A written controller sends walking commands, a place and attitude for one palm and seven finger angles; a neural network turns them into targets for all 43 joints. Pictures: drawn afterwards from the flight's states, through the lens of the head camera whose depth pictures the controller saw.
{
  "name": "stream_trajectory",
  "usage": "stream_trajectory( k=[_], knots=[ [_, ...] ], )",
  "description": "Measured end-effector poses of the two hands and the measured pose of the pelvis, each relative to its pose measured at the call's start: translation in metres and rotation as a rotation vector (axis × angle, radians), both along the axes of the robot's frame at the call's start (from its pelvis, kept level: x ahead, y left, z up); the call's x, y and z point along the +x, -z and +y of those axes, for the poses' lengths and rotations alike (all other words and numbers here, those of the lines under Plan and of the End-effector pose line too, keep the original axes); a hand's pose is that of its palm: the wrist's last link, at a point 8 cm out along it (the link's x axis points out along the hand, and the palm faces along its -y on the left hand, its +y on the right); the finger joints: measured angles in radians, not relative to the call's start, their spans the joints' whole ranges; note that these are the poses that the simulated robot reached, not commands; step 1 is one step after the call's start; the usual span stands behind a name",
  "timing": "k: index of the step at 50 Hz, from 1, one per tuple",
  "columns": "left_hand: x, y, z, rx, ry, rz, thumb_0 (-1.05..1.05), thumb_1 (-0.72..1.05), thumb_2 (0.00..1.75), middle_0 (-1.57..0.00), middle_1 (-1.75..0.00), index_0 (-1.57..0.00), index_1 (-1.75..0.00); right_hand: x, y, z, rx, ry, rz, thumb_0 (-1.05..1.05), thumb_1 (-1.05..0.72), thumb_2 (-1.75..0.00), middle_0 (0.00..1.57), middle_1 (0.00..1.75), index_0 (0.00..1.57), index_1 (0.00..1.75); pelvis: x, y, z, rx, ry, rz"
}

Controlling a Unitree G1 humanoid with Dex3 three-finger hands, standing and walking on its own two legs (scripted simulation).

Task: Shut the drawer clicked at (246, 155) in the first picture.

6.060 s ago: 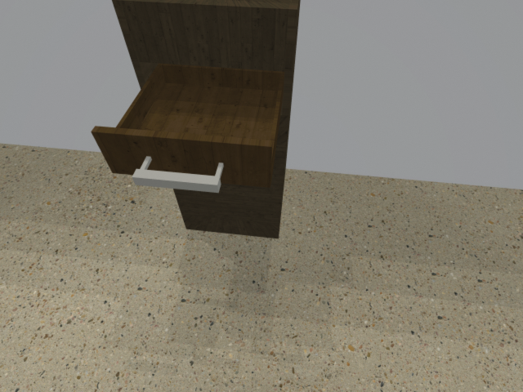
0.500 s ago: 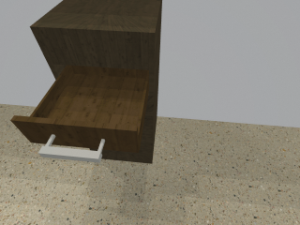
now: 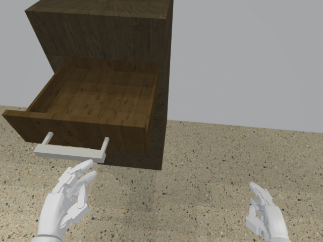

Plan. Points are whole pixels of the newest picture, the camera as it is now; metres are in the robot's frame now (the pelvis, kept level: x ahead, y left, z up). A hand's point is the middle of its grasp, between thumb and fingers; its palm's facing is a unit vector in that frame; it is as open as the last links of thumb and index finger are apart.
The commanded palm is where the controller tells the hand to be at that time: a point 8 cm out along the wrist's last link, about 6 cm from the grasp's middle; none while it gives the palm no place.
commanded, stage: raise the hand and make a fist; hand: left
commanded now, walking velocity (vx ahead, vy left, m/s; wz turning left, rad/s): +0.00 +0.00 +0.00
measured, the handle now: (74, 146) +0.36 +0.26 +0.02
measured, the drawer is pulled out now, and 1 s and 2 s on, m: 0.29 0.29 0.29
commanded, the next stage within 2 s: bring the fist close to the handle in 1.58 s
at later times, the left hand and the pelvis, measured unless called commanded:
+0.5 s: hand (73, 207) +0.19 +0.20 +0.04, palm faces -0.05 -1.00 -0.01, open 3.9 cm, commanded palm +0.15 +0.26 +0.05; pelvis -0.01 +0.02 -0.02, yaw +1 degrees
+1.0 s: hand (55, 199) +0.19 +0.22 +0.09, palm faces +0.02 -0.99 -0.10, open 3.1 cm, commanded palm +0.15 +0.28 +0.10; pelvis +0.02 +0.02 +0.00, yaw +2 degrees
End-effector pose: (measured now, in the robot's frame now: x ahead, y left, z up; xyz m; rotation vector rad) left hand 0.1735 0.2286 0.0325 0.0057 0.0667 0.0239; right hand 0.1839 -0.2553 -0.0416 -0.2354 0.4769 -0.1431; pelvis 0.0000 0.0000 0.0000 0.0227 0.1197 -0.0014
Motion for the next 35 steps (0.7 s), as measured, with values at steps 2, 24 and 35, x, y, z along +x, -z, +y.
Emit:
stream_trajectory(
  k=[2, 24, 35],
  knots=[
    [-0.023, 0.019, 0.001, 0.006, 0.062, 0.033, 0.0, 0.91, 0.9, -0.34, -0.49, -0.4, -0.51, 0.018, -0.007, 0.0, -0.033, -0.043, -0.053, 0.01, -0.91, -0.9, 0.2, 0.29, 0.2, 0.3, -0.003, 0.011, -0.001, -0.001, -0.005, 0.024],
    [0.004, -0.005, 0.022, 0.002, 0.108, 0.08, 0.01, 0.9, 0.9, -0.82, -0.98, -0.83, -0.98, -0.042, 0.053, 0.073, 0.121, 0.004, 0.167, 0.02, -0.9, -0.9, 0.21, 0.3, 0.21, 0.3, -0.012, 0.024, 0.021, -0.05, -0.019, 0.04],
    [-0.022, -0.024, 0.033, 0.056, 0.052, -0.001, 0.01, 0.9, 0.9, -1.04, -1.21, -1.05, -1.22, -0.027, 0.038, 0.045, -0.002, -0.031, 0.138, 0.02, -0.9, -0.9, 0.2, 0.3, 0.21, 0.3, -0.003, 0.021, 0.03, -0.062, -0.042, 0.038]
  ],
)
